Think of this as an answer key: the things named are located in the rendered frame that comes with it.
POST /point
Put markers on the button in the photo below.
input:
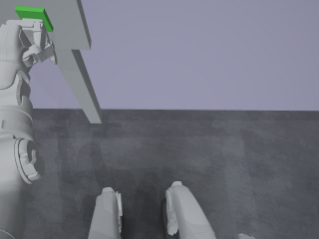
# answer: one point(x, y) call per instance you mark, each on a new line
point(26, 12)

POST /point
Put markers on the left robot forearm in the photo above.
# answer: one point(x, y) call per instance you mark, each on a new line
point(16, 109)

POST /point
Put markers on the right robot thigh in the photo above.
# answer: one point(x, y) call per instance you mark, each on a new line
point(191, 220)

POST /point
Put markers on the panel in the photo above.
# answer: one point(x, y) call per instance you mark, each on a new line
point(70, 35)

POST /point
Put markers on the right robot foot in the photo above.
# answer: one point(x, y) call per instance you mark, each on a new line
point(164, 220)

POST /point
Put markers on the robot left upper arm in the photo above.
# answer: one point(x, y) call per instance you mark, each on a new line
point(21, 165)

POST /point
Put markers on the robot left hand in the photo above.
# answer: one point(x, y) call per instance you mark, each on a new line
point(15, 46)

